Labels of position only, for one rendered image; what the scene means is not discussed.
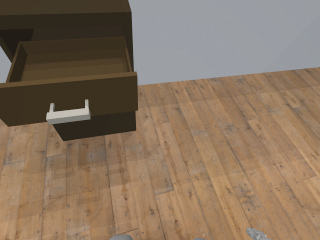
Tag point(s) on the robot right hand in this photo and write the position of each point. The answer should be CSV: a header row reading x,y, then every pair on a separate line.
x,y
256,235

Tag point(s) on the handle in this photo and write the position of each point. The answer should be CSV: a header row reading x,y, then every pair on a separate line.
x,y
66,116

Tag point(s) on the cabinet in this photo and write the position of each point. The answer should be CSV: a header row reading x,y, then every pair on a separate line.
x,y
44,20

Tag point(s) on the drawer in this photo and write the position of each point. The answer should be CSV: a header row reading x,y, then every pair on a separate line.
x,y
67,72

